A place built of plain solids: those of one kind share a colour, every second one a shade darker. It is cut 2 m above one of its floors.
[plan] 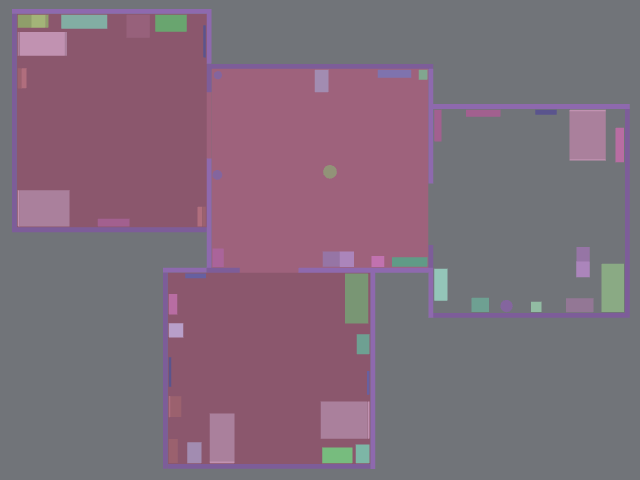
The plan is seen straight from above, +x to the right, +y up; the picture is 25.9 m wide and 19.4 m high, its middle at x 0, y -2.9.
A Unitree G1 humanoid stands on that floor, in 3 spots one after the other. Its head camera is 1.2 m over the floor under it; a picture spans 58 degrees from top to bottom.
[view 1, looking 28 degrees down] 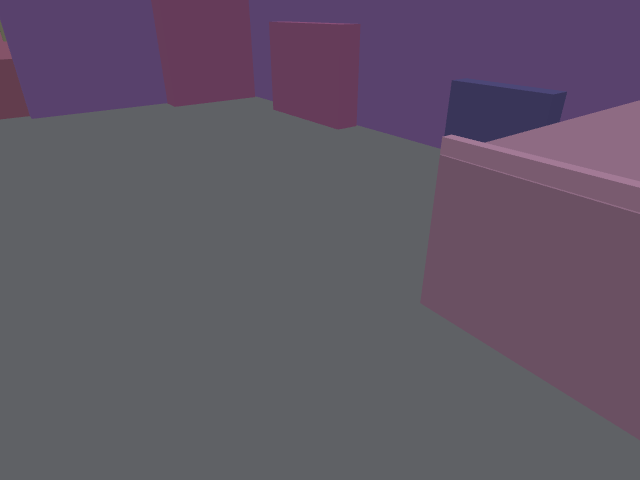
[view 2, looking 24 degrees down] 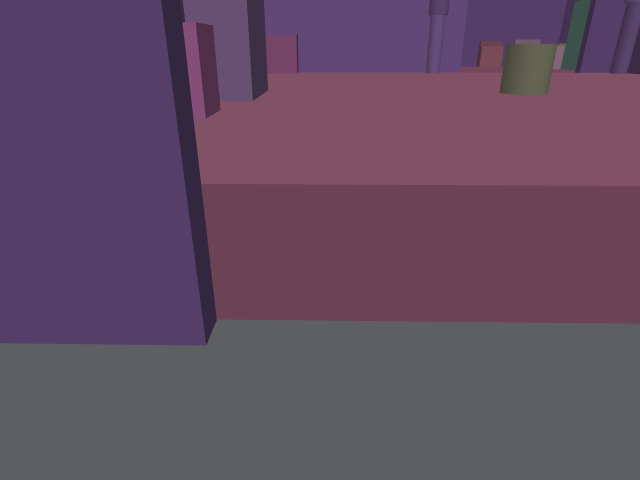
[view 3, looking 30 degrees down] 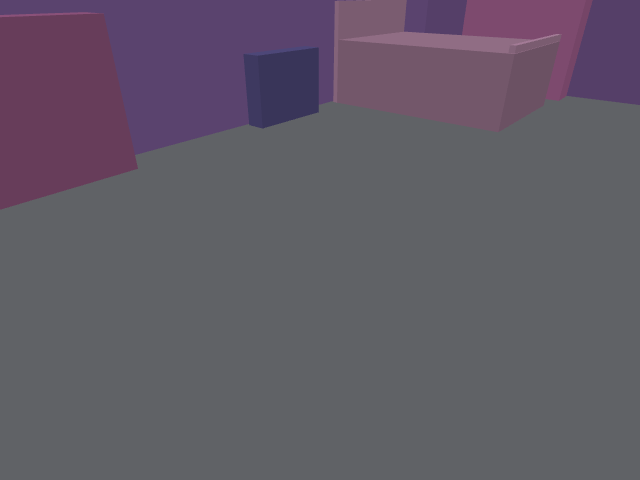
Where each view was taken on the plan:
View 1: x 11.11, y -1.04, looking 143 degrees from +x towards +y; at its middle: ground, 2.56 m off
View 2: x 6.12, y -2.57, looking -179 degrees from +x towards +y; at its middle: floor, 1.91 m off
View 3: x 5.76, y -1.04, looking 40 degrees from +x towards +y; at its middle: ground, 2.40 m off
